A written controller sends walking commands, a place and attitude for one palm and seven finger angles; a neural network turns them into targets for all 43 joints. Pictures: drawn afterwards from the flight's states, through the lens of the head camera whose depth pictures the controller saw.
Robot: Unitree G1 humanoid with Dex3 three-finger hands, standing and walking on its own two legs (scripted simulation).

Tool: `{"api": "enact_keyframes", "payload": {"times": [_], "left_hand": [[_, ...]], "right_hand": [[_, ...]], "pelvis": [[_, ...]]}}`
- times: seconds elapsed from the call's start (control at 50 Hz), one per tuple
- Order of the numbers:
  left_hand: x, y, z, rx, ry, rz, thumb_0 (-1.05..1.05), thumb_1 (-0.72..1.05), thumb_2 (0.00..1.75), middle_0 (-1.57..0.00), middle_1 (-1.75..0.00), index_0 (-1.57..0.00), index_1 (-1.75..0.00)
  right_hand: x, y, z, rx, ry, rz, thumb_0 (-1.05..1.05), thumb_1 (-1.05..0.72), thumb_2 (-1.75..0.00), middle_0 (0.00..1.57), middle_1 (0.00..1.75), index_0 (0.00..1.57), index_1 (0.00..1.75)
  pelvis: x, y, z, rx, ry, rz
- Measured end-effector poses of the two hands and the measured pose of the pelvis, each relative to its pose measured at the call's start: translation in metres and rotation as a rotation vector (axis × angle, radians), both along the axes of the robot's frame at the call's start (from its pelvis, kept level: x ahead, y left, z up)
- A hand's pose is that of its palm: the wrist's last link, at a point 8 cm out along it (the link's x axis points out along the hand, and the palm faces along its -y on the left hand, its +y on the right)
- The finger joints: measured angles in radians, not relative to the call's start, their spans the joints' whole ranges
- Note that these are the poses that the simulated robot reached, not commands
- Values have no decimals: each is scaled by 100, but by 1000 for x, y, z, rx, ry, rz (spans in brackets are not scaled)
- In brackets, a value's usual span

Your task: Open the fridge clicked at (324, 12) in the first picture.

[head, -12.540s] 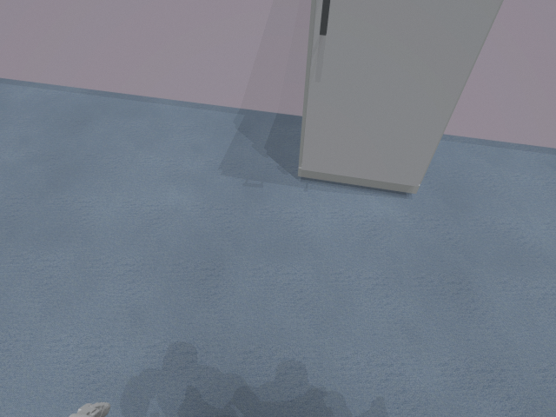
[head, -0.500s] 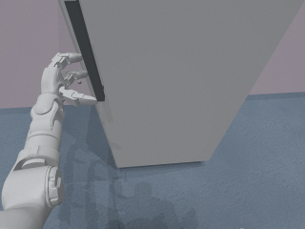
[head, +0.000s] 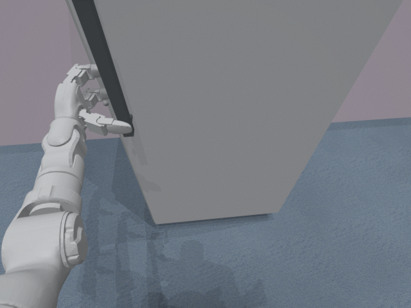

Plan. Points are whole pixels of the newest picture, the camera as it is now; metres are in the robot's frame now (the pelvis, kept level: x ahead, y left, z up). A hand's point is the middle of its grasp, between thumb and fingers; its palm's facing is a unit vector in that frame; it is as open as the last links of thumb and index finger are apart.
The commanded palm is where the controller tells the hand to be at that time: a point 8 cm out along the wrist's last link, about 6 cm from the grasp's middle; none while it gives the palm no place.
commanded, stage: feel for the door with the fingertips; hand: left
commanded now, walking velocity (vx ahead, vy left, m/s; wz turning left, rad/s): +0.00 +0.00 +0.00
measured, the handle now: (112, 74) +0.52 +0.18 +0.18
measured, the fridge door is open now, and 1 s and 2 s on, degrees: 0 0 0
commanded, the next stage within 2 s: slide the fingers in behind the handle in 0.02 s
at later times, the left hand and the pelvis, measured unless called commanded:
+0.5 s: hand (105, 104) +0.47 +0.19 +0.14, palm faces +0.08 -1.00 +0.00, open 13.8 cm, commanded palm +0.44 +0.24 +0.14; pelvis +0.00 +0.00 +0.00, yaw +0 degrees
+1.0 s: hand (121, 107) +0.46 +0.16 +0.14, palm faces +0.08 -1.00 -0.01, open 14.0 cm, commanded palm +0.43 +0.21 +0.14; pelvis +0.00 +0.01 +0.00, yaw +0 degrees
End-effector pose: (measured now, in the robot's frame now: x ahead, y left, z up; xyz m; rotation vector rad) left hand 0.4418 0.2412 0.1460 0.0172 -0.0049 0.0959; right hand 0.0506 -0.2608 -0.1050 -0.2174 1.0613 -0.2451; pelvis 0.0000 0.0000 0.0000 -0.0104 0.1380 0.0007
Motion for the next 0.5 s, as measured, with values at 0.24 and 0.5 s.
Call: {"api": "enact_keyframes", "payload": {"times": [0.24,0.5], "left_hand": [[4,5,0,-5,-1,-8,-1,-50,30,-35,-125,-36,-124],[2,2,-5,-14,-3,-11,-1,-50,30,-33,-123,-33,-122]], "right_hand": [[-12,-2,-1,-10,45,-2,1,-90,-89,20,30,20,30],[-14,5,-1,2,37,-8,1,-90,-89,20,30,20,30]], "pelvis": [[-2,1,-1,-4,13,7],[-2,4,-2,-5,15,-1]]}}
